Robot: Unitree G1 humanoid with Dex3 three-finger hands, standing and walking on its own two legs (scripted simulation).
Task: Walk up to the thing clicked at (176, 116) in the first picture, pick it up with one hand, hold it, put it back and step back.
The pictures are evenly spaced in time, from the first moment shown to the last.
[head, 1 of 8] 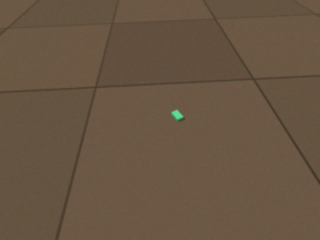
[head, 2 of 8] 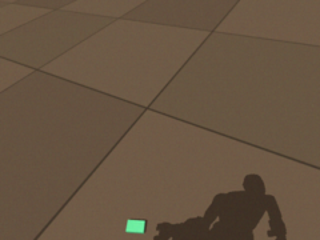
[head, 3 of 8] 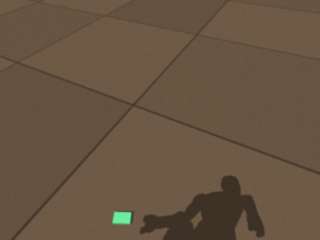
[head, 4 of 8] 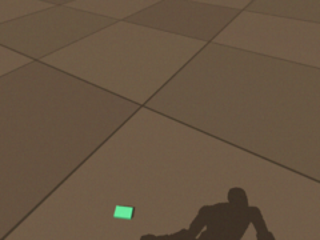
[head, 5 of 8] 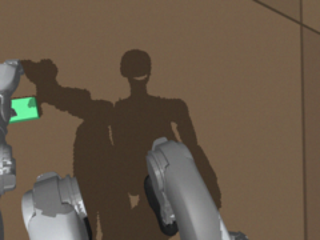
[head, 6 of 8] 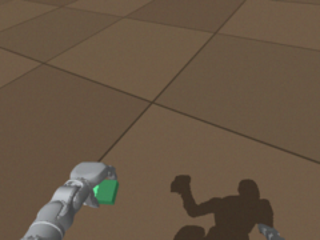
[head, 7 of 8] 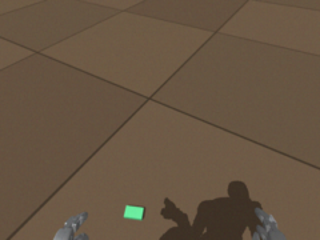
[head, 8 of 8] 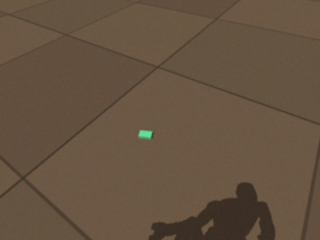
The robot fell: no
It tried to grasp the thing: yes
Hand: left
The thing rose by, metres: 0.68
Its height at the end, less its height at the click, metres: +0.00
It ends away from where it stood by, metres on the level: 0.02
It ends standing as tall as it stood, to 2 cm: yes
